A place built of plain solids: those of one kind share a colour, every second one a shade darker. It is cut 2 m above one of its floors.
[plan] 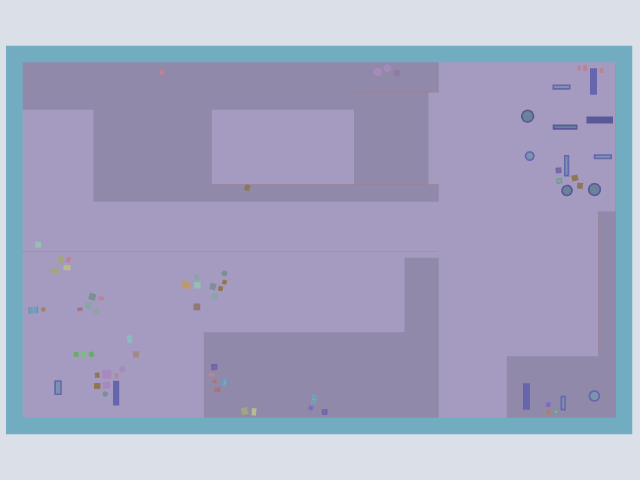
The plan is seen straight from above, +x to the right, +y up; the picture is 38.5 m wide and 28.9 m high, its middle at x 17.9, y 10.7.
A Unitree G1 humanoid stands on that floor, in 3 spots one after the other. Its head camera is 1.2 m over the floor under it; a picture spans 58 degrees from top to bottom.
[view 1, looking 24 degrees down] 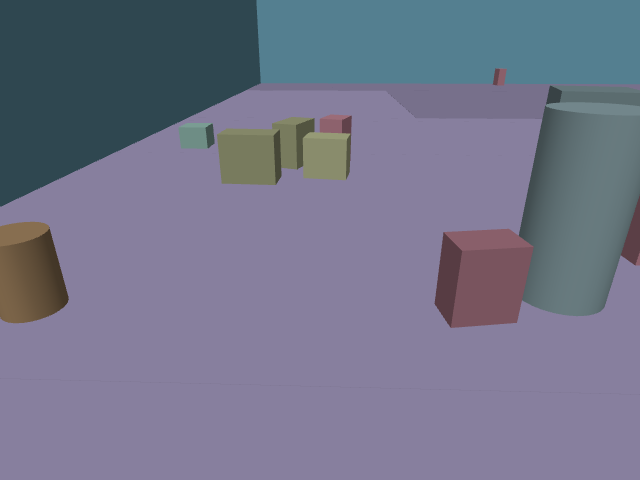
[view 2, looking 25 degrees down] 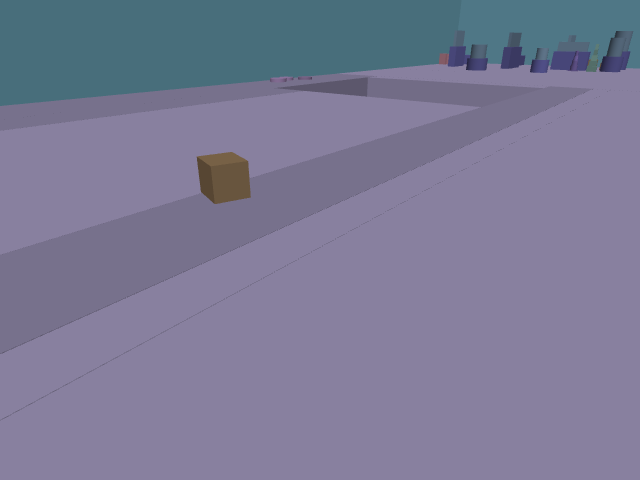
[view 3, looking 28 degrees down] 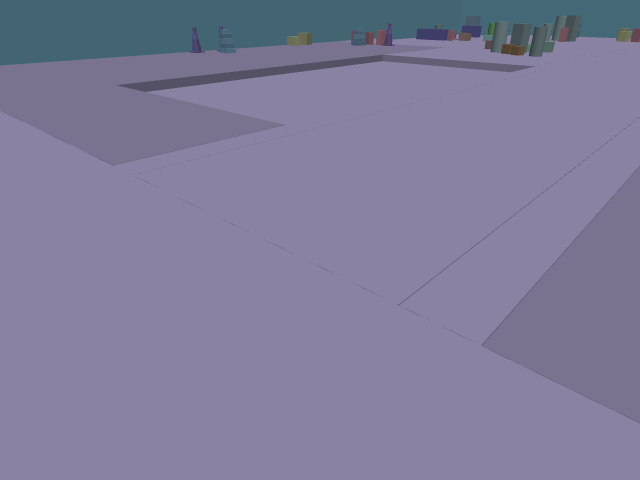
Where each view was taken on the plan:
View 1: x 2.75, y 4.70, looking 92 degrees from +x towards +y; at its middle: floor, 2.95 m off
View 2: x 11.32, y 11.05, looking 39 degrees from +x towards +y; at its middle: floor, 2.84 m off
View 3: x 26.48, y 13.44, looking -137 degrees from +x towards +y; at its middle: floor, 2.56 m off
